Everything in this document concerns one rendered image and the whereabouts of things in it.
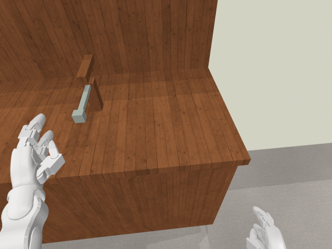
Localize right robot hand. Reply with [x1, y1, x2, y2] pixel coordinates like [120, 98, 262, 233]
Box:
[246, 206, 286, 249]

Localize left robot hand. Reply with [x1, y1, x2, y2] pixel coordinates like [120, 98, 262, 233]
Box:
[10, 114, 65, 188]

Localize left robot forearm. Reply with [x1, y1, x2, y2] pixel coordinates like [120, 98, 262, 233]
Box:
[0, 184, 49, 249]

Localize tap lever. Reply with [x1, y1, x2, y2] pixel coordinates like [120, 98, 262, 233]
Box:
[72, 85, 91, 123]

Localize counter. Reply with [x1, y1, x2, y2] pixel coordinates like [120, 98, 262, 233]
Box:
[0, 0, 251, 244]

